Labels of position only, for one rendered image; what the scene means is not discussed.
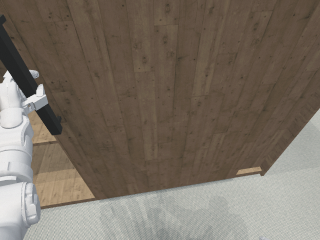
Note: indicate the robot left forearm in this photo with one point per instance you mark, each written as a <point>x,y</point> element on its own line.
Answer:
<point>16,146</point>

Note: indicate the wardrobe door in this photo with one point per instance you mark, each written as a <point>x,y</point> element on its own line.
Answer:
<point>301,89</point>
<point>159,94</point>

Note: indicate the handle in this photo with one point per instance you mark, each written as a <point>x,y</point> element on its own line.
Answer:
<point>17,68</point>

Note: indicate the robot left hand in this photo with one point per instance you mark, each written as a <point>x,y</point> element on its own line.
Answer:
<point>11,95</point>

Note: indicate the robot left upper arm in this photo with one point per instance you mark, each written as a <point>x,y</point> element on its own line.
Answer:
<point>19,209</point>

